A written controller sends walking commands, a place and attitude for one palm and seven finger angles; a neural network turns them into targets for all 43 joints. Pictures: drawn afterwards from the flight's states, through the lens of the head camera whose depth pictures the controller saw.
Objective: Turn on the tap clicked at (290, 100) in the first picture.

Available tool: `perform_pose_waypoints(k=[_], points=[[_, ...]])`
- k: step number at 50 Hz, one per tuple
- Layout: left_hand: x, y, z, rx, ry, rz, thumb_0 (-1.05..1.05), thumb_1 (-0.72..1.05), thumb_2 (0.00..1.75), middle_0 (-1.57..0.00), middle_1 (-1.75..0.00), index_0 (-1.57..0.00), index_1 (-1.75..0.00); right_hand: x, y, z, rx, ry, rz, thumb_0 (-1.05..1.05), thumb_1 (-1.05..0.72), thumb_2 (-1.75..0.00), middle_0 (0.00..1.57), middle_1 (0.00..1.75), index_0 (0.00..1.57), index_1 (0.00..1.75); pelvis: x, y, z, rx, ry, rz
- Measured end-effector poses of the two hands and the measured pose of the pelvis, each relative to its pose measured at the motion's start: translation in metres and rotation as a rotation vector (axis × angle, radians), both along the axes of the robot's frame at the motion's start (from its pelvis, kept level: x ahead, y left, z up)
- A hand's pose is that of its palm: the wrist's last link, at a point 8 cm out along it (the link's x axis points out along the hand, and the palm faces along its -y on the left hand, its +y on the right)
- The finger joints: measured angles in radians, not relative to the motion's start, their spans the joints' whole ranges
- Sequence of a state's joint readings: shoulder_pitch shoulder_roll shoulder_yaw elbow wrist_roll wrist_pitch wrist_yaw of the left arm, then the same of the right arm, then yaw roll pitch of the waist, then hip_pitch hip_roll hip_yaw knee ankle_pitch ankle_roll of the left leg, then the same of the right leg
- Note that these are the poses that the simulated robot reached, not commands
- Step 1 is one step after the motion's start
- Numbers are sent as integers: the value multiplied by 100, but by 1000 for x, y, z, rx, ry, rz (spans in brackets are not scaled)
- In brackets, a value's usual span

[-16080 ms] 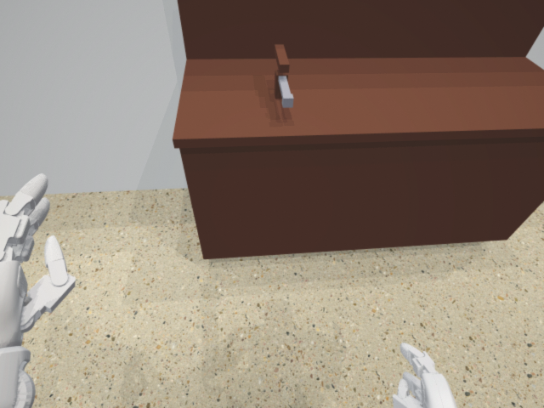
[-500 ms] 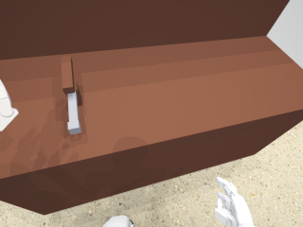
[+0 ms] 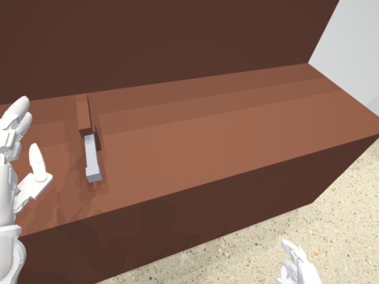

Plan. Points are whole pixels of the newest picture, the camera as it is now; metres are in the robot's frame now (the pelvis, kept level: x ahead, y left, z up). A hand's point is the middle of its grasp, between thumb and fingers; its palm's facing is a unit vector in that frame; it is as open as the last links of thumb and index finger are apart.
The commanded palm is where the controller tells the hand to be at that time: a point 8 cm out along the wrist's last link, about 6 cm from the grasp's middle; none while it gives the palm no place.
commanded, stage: come to a stop and stand still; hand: left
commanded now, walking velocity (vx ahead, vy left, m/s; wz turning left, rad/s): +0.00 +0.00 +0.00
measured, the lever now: (93, 173) +0.34 +0.26 +0.01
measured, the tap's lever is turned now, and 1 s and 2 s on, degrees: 0 0 0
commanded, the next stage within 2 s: look again from close up in 0.22 s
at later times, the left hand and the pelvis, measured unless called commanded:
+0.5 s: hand (62, 158) +0.26 +0.24 +0.17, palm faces +0.39 -0.84 -0.37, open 7.4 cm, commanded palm +0.20 +0.27 +0.18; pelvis +0.04 -0.01 +0.00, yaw +0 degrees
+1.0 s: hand (75, 163) +0.25 +0.22 +0.17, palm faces +0.38 -0.85 -0.37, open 7.4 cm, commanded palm +0.19 +0.25 +0.18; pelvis +0.03 -0.03 +0.01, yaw +0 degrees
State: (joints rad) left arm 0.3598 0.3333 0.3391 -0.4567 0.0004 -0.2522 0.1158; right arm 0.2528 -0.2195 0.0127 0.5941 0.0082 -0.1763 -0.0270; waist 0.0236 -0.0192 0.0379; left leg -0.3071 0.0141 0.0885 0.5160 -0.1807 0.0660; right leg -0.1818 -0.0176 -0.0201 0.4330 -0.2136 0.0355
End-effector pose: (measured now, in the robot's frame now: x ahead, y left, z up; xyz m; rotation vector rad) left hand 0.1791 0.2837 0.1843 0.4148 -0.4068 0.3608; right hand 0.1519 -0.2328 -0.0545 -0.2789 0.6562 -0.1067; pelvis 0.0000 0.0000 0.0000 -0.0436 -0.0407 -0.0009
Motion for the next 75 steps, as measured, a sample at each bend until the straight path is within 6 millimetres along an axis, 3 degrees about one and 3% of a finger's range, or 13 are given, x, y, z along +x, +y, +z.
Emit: perform_pose_waypoints(k=[7, 12, 18, 24, 30, 36, 46, 53, 63, 75], points=[[11, 10, -7, 23, 73, 18, 1, 89, 90, -21, -30, -21, -30, 16, 7, 3, 32, -23, -7, 1, -90, -90, 20, 30, 20, 30, 10, -1, 3, 1, 18, -6], [17, 7, -17, -16, 114, 25, 1, 89, 90, -21, -30, -21, -30, 27, 14, 0, 38, 5, 23, 1, -90, -90, 20, 30, 20, 30, 18, -1, 4, 7, 25, -2], [27, -1, -8, -5, 87, 10, 1, 89, 90, -21, -30, -21, -30, 43, 19, -3, 42, 22, 50, 1, -90, -90, 20, 30, 21, 30, 27, -4, 4, 11, 29, 4], [36, -2, 0, 23, 82, 10, 1, 89, 90, -21, -30, -21, -30, 58, 18, -2, 54, 12, 45, 1, -90, -90, 20, 30, 21, 30, 35, -7, 5, 14, 36, -1], [42, -5, -7, 5, 129, 10, 1, 89, 90, -21, -30, -21, -30, 65, 9, 0, 49, 9, 27, 1, -90, -90, 20, 30, 21, 30, 41, -10, 5, 15, 40, -2], [41, -10, -11, -13, 144, 4, 1, 89, 90, -21, -30, -21, -30, 64, 0, 2, 28, 19, 15, 1, -90, -90, 20, 30, 21, 30, 42, -14, 6, 16, 38, 2], [34, -17, 3, 15, 104, 9, 1, 89, 90, -21, -30, -21, -30, 55, -6, 1, 41, 23, 8, 1, -90, -90, 20, 30, 21, 30, 35, -23, 7, 19, 35, -2], [29, -35, -1, 9, 138, -6, 1, 89, 90, -21, -30, -21, -30, 43, -14, -4, 75, 27, 9, 1, -90, -90, 20, 30, 21, 30, 25, -36, 6, 19, 36, -5], [22, -62, 1, 34, 162, -15, 1, 89, 90, -21, -30, -21, -30, 29, -49, -14, 63, 62, -18, 1, -90, -90, 20, 30, 21, 30, 20, -60, 3, 12, 47, -8], [38, -81, -2, 35, 166, -59, 1, 89, 90, -21, -31, -21, -30, 29, -85, -14, 15, 67, -87, 1, -90, -90, 20, 30, 20, 30, 29, -74, -2, 17, 55, -10]])
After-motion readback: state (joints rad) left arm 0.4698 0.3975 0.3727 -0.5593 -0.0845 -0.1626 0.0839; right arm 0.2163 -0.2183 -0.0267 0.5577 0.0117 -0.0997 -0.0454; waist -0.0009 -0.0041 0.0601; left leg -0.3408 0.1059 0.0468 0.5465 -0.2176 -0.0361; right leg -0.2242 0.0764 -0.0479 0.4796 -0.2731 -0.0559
